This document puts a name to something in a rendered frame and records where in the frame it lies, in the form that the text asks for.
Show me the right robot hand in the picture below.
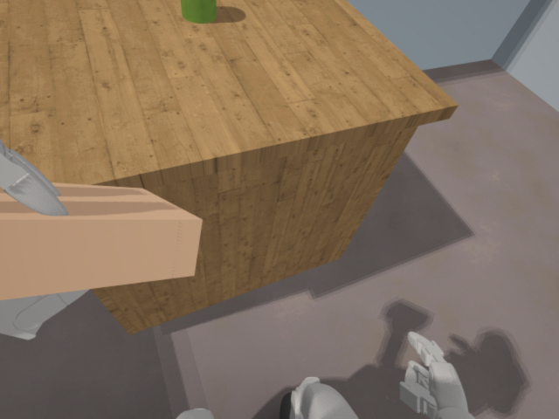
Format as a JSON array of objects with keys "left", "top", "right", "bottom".
[{"left": 400, "top": 332, "right": 469, "bottom": 419}]

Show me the robot right thigh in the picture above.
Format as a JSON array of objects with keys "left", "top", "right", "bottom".
[{"left": 291, "top": 383, "right": 359, "bottom": 419}]

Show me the table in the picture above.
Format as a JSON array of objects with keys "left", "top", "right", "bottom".
[{"left": 0, "top": 0, "right": 458, "bottom": 335}]

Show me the sponge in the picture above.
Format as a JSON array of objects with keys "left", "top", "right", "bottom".
[{"left": 0, "top": 182, "right": 203, "bottom": 300}]

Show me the left robot hand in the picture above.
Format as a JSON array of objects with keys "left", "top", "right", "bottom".
[{"left": 0, "top": 139, "right": 90, "bottom": 340}]

